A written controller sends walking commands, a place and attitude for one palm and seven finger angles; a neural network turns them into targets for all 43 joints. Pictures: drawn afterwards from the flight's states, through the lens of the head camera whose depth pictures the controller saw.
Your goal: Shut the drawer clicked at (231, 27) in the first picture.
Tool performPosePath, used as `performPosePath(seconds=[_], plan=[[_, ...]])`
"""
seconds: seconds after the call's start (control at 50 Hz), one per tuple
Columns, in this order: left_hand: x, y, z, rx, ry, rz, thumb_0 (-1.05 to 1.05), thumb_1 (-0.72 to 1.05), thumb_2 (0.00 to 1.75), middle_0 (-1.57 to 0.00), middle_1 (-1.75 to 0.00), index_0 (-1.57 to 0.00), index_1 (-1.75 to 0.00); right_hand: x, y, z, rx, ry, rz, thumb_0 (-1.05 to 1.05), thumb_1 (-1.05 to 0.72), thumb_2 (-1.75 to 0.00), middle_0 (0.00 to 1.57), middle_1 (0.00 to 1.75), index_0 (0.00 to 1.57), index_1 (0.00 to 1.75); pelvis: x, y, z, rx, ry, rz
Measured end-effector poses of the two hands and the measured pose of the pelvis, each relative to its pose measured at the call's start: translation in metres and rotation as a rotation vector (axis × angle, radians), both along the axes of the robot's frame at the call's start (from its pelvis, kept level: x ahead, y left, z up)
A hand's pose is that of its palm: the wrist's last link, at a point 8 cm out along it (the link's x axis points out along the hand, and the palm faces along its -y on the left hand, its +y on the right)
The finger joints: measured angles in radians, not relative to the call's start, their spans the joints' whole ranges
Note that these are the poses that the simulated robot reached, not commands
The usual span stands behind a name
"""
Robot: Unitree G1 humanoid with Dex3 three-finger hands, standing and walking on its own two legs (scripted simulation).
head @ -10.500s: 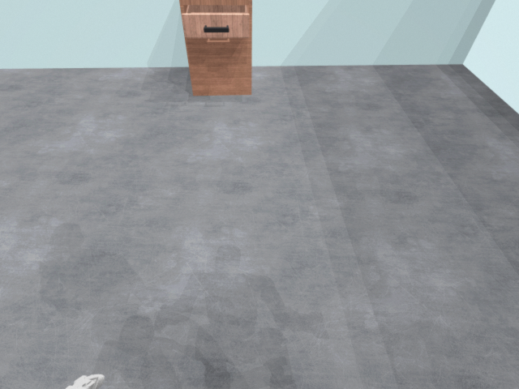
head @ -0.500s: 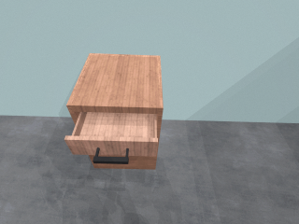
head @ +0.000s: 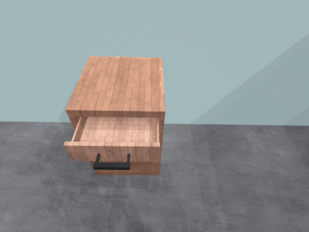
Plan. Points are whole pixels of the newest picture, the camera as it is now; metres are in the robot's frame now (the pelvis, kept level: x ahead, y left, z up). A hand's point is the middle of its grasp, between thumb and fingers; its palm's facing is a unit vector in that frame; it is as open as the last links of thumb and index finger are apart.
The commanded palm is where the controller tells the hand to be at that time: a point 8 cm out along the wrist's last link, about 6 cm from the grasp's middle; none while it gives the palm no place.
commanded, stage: look again from close up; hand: left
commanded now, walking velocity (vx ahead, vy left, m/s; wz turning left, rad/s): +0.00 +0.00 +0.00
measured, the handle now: (112, 161) +0.42 +0.20 -0.23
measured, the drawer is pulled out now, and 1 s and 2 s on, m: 0.15 0.15 0.15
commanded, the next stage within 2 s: raise the hand and make a fist in 0.24 s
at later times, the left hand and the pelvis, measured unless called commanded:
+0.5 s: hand out of the picture +0.11 +0.18 -0.09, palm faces +0.25 -0.94 -0.25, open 7.0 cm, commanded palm +0.10 +0.20 -0.08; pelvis -0.01 -0.02 -0.01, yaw +2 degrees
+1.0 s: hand (106, 226) +0.16 +0.14 -0.07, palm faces +0.12 -0.98 -0.13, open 4.7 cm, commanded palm +0.16 +0.19 -0.10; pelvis -0.06 -0.08 -0.14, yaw +3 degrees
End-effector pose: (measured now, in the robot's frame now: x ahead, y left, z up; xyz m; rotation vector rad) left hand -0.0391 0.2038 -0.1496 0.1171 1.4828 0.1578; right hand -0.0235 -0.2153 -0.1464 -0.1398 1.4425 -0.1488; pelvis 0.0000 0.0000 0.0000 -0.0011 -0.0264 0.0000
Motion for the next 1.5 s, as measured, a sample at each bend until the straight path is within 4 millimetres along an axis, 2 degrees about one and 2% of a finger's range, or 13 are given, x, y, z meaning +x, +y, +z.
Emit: performPosePath(seconds=[0.36,0.5,0.56,0.64,0.74,0.8,0.86,0.92,1.0,1.1,1.18,1.3,1.5], plan=[[0.003,-0.017,-0.001,-0.006,-0.019,-0.002,0.00,0.91,0.90,-0.20,-0.30,-0.20,-0.30,0.009,-0.009,0.000,0.010,-0.021,0.013,0.00,-0.91,-0.89,0.20,0.30,0.20,0.30,0.001,-0.013,0.000,-0.006,0.005,0.006],[0.126,0.024,0.084,0.181,-0.730,0.058,0.06,0.99,0.90,-0.24,-0.34,-0.24,-0.34,0.059,-0.049,0.014,-0.073,-0.430,0.039,0.02,-0.93,-0.89,0.20,0.30,0.20,0.30,-0.012,-0.021,-0.012,0.024,0.047,0.028],[0.185,0.009,0.123,0.143,-1.063,-0.014,0.05,0.97,0.90,-0.27,-0.38,-0.27,-0.38,0.094,-0.066,0.019,-0.100,-0.598,0.094,0.02,-0.92,-0.89,0.20,0.30,0.20,0.30,-0.023,-0.024,-0.023,0.005,0.101,0.047],[0.225,-0.035,0.130,-0.071,-1.429,-0.078,0.03,0.95,0.90,-0.33,-0.45,-0.33,-0.45,0.138,-0.084,0.028,-0.137,-0.777,0.155,0.01,-0.91,-0.89,0.20,0.30,0.20,0.30,-0.038,-0.038,-0.051,0.009,0.205,0.022],[0.203,-0.065,0.076,-0.200,-1.482,-0.142,0.01,0.92,0.90,-0.43,-0.55,-0.43,-0.55,0.182,-0.095,0.027,-0.151,-0.909,0.237,0.01,-0.91,-0.89,0.20,0.30,0.20,0.30,-0.049,-0.057,-0.092,0.014,0.280,0.011],[0.172,-0.055,0.036,-0.128,-1.338,-0.083,0.01,0.91,0.90,-0.49,-0.61,-0.49,-0.61,0.202,-0.092,0.016,-0.132,-0.929,0.270,0.01,-0.91,-0.90,0.20,0.30,0.20,0.30,-0.053,-0.067,-0.110,0.014,0.297,0.020],[0.148,-0.030,0.029,0.019,-1.306,-0.022,0.02,0.91,0.90,-0.56,-0.68,-0.55,-0.68,0.214,-0.083,-0.003,-0.098,-0.928,0.297,0.01,-0.91,-0.90,0.20,0.30,0.20,0.30,-0.056,-0.075,-0.123,-0.003,0.317,0.029],[0.141,-0.011,0.053,0.139,-1.427,-0.027,0.03,0.90,0.90,-0.61,-0.74,-0.61,-0.74,0.213,-0.071,-0.029,-0.050,-0.899,0.306,0.01,-0.90,-0.90,0.20,0.30,0.20,0.30,-0.058,-0.080,-0.132,-0.024,0.335,0.040],[0.167,-0.015,0.080,0.091,-1.586,-0.174,0.02,0.91,0.90,-0.69,-0.83,-0.69,-0.83,0.194,-0.060,-0.066,0.012,-0.823,0.301,0.01,-0.90,-0.89,0.20,0.30,0.20,0.30,-0.064,-0.083,-0.141,-0.044,0.354,0.049],[0.220,-0.035,0.047,-0.152,-1.408,-0.271,0.01,0.91,0.90,-0.79,-0.94,-0.79,-0.94,0.149,-0.067,-0.095,0.020,-0.692,0.211,0.01,-0.90,-0.89,0.20,0.30,0.20,0.30,-0.068,-0.082,-0.144,-0.033,0.380,0.040],[0.238,-0.030,0.030,-0.152,-1.295,-0.151,0.02,0.90,0.90,-0.87,-1.02,-0.87,-1.02,0.113,-0.087,-0.096,-0.032,-0.590,0.128,0.01,-0.90,-0.89,0.20,0.30,0.20,0.30,-0.065,-0.079,-0.138,-0.014,0.392,0.021],[0.223,-0.004,0.057,0.037,-1.420,-0.077,0.02,0.91,0.90,-0.99,-1.15,-0.98,-1.15,0.084,-0.109,-0.085,-0.105,-0.495,0.074,0.01,-0.90,-0.89,0.20,0.30,0.20,0.30,-0.058,-0.070,-0.127,-0.002,0.399,0.007],[0.214,-0.005,0.015,-0.114,-1.405,-0.156,0.02,0.91,0.90,-1.19,-1.37,-1.19,-1.37,0.114,-0.096,-0.079,-0.172,-0.606,0.155,0.01,-0.90,-0.89,0.20,0.30,0.20,0.30,-0.067,-0.046,-0.143,-0.044,0.421,0.012]])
